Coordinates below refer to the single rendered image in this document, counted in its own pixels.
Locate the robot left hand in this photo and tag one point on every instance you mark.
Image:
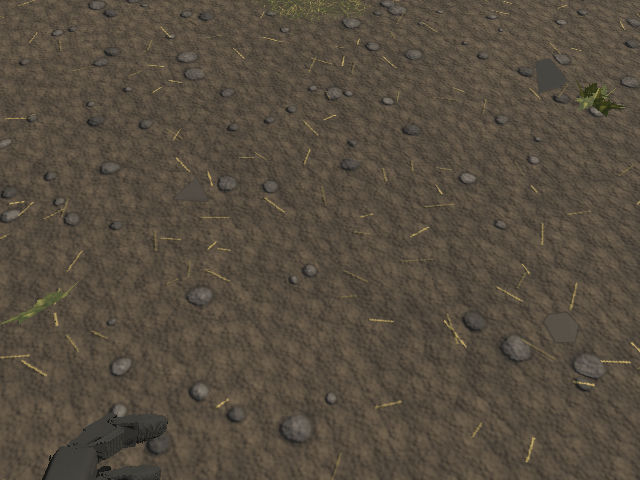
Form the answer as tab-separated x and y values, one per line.
101	440

